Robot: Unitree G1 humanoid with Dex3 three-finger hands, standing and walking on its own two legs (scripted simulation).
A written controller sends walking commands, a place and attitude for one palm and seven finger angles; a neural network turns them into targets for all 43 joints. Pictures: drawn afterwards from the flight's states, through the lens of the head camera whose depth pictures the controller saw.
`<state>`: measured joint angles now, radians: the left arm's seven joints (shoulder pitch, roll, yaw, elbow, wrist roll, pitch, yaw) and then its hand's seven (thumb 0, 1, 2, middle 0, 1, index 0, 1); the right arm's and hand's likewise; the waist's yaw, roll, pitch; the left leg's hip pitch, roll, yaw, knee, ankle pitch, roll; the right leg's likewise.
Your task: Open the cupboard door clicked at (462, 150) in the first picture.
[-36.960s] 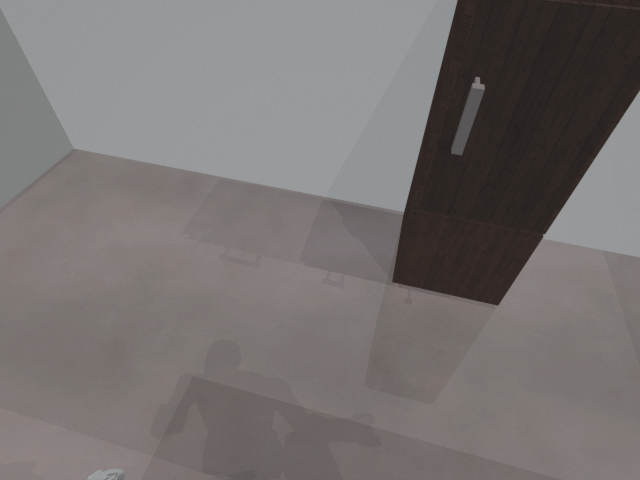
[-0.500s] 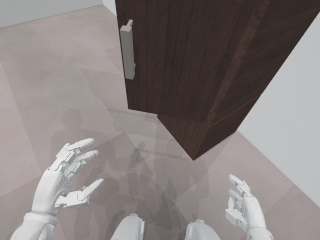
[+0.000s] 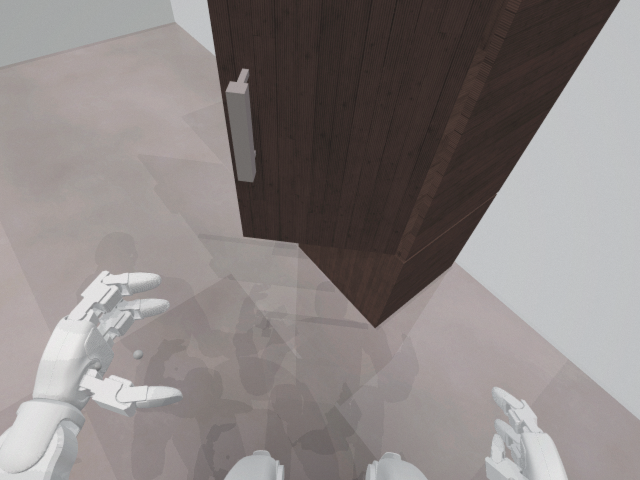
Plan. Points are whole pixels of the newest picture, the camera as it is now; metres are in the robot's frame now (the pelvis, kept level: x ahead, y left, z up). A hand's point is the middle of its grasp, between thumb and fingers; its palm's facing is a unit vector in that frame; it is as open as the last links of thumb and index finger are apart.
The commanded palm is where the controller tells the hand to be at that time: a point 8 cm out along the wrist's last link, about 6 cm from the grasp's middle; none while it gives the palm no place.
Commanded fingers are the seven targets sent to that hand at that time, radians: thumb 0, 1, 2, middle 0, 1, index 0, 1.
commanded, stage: raise the hand with hooked fingers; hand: left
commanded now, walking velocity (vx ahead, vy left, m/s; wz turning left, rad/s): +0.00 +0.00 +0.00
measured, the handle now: (245, 127) +0.61 +0.16 +0.06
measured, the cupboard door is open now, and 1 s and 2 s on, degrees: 45 45 45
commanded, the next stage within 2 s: move the hooked fingers beside the handle in 0.98 s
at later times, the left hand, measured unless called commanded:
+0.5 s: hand (108, 291) +0.30 +0.26 +0.08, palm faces -0.02 -1.00 -0.04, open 14.0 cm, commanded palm +0.27 +0.30 +0.09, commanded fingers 0.00 -0.50 0.30 -0.30 -1.20 -0.30 -1.20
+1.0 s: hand (117, 292) +0.30 +0.25 +0.08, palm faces -0.02 -1.00 -0.02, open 14.0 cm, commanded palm +0.27 +0.30 +0.09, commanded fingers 0.00 -0.50 0.30 -0.30 -1.20 -0.30 -1.20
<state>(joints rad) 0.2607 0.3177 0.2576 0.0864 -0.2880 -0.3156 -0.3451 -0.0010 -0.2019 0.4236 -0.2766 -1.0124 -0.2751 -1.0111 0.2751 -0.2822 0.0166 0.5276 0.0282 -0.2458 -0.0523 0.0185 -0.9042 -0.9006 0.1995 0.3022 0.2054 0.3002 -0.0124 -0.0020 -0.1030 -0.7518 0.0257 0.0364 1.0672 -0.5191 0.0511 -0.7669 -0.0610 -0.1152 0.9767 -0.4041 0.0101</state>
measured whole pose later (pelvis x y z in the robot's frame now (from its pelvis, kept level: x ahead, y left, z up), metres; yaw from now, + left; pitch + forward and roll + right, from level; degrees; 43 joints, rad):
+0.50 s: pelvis +0.01 -0.01 +0.02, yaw +0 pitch +11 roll -3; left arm -0.02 0.44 0.43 0.40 -0.36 -0.26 -0.55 -0.01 -0.49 0.30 -0.30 -1.20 -0.30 -1.20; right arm 0.29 -0.28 0.06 0.56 0.03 -0.21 -0.06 0.02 -0.90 -0.90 0.20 0.30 0.21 0.30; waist 0.00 0.01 -0.08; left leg -0.67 0.04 0.03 0.97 -0.49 0.03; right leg -0.69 -0.04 -0.12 0.89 -0.38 -0.01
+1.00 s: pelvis +0.01 -0.02 +0.02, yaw -1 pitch +10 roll -2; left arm -0.04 0.43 0.44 0.46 -0.36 -0.29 -0.56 -0.01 -0.49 0.30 -0.30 -1.20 -0.30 -1.20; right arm 0.30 -0.28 0.05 0.54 0.03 -0.20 -0.06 0.02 -0.90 -0.90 0.20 0.30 0.21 0.30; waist -0.01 0.01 -0.08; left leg -0.65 0.05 0.04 0.94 -0.47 0.02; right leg -0.68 -0.03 -0.12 0.87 -0.37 -0.02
